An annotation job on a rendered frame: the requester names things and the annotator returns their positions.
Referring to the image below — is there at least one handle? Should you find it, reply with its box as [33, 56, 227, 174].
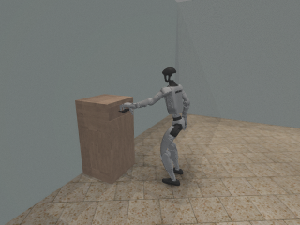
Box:
[119, 108, 129, 113]

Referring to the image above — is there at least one left robot upper arm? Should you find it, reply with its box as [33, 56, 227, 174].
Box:
[148, 87, 172, 106]

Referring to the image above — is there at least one robot left shin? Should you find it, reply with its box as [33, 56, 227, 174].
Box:
[160, 153, 175, 181]

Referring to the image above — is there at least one robot right forearm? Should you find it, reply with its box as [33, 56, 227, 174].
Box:
[181, 104, 190, 119]

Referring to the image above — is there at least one robot right foot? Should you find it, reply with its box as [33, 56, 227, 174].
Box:
[173, 167, 183, 175]

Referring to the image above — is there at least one drawer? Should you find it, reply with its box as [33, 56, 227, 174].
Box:
[108, 100, 132, 121]

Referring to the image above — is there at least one left robot hand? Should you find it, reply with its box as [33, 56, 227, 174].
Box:
[119, 102, 134, 115]

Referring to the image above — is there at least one right robot hand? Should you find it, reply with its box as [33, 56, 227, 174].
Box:
[183, 119, 188, 131]

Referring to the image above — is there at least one right robot upper arm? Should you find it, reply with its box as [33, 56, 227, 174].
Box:
[178, 84, 190, 106]

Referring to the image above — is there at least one robot left forearm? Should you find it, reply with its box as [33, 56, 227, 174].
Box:
[130, 97, 152, 109]

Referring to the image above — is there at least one cabinet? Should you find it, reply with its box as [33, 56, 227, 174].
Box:
[75, 94, 135, 185]

